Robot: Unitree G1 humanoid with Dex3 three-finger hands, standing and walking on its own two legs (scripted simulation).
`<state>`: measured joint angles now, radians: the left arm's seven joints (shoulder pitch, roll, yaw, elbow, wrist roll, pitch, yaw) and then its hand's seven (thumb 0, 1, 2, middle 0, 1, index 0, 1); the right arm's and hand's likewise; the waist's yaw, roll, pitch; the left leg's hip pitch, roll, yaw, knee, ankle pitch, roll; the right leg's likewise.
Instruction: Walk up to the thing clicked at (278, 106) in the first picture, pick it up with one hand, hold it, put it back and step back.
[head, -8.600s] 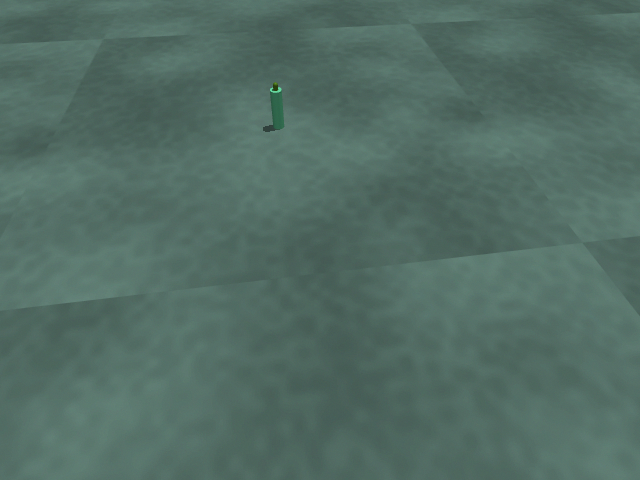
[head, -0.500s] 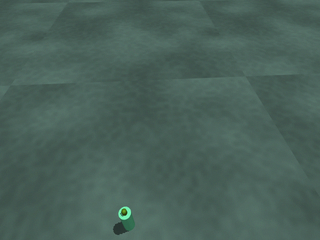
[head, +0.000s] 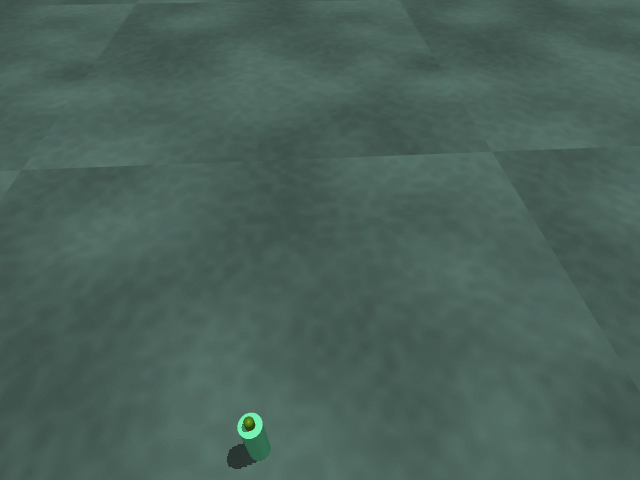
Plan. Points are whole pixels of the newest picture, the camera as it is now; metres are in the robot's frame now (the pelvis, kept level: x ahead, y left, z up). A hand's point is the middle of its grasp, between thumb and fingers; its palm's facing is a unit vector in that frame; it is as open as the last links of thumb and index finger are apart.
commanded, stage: go down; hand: left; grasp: from the side
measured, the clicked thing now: (254, 436) +0.36 +0.19 -0.65
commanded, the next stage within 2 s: none
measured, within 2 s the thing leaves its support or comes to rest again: neither
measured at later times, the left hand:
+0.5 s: hand out of the picture +0.15 +0.27 -0.18, palm faces +0.03 -0.95 -0.32, open 15.1 cm
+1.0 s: hand out of the picture +0.14 +0.29 -0.21, palm faces +0.08 -0.95 -0.30, open 17.5 cm
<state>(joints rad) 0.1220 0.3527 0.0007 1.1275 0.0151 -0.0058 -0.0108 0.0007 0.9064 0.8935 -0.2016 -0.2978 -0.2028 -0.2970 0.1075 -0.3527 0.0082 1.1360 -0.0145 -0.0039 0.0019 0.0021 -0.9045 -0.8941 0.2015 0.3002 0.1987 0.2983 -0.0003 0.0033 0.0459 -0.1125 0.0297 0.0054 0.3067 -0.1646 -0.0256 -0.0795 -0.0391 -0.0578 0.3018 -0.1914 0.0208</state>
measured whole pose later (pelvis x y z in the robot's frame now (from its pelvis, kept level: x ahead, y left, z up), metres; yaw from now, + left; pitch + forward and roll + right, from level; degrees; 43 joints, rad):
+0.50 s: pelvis -0.01 +0.01 -0.04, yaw -2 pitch +11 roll -1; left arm 0.06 0.35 0.24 0.86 0.06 0.08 -0.07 0.00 -0.06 0.16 -0.06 -0.06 -0.06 -0.06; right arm 0.26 -0.25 -0.03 0.67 0.02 -0.05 -0.02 0.01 -0.92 -0.90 0.20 0.30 0.20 0.30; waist -0.04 -0.01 -0.04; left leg -0.61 0.05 0.01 0.80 -0.37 -0.02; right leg -0.58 -0.03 -0.03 0.78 -0.38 0.02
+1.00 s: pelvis -0.01 +0.01 -0.10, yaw -1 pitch +17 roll -2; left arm 0.28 0.38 0.31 0.44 -0.01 0.21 -0.14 -0.01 -0.56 0.01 -0.08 -0.04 -0.08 -0.04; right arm 0.21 -0.23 0.00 0.55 0.00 -0.17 -0.08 0.01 -0.89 -0.89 0.20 0.30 0.20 0.30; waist -0.04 0.00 -0.12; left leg -0.93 0.06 -0.03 1.15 -0.53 -0.02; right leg -0.87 -0.03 -0.05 1.10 -0.53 0.02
